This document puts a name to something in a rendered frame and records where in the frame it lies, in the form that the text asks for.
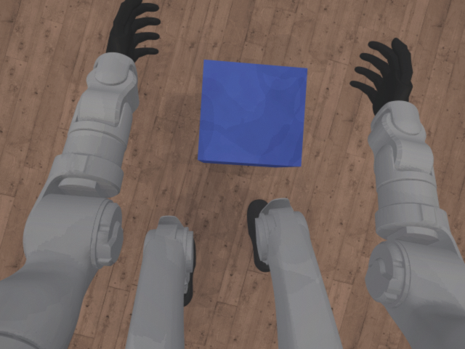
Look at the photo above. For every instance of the right robot hand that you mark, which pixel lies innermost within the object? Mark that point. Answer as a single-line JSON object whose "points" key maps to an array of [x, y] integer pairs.
{"points": [[396, 82]]}

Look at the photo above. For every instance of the robot left shin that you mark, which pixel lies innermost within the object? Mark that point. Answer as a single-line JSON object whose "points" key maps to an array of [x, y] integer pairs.
{"points": [[166, 220]]}

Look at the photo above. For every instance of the robot right forearm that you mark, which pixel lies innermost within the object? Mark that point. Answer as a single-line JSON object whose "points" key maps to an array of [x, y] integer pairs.
{"points": [[405, 182]]}

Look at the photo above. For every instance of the left robot hand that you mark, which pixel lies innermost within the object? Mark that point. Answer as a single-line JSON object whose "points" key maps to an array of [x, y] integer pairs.
{"points": [[123, 37]]}

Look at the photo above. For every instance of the carton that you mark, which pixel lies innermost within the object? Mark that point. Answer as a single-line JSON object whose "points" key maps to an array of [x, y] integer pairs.
{"points": [[252, 114]]}

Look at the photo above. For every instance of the robot left forearm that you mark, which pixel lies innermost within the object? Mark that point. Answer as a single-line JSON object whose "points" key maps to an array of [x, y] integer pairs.
{"points": [[90, 164]]}

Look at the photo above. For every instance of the right robot upper arm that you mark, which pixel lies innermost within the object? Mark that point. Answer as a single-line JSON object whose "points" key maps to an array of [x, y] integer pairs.
{"points": [[423, 289]]}

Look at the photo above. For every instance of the robot left thigh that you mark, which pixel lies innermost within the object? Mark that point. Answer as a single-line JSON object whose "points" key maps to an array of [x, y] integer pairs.
{"points": [[157, 320]]}

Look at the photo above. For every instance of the left robot upper arm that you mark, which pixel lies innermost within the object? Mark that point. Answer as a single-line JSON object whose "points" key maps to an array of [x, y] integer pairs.
{"points": [[69, 238]]}

